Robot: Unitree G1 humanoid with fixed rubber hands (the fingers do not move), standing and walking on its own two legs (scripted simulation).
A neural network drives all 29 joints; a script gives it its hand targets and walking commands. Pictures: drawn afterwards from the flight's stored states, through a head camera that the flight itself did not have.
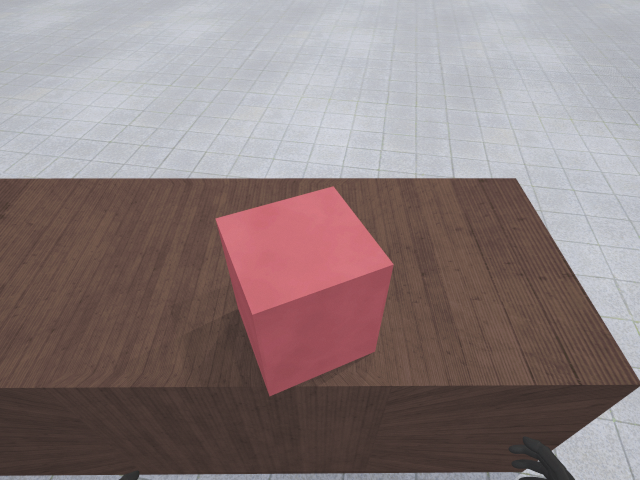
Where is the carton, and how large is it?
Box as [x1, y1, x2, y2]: [215, 186, 393, 395]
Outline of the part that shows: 333,186 215,218 238,309 269,395 370,353 375,349 393,264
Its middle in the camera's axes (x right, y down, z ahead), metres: -0.03 +0.09 +0.67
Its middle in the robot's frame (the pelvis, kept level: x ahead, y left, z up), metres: +0.45 +0.05 -0.06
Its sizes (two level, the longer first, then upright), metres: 0.210 0.200 0.250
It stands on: a pedestal, 0.56 m high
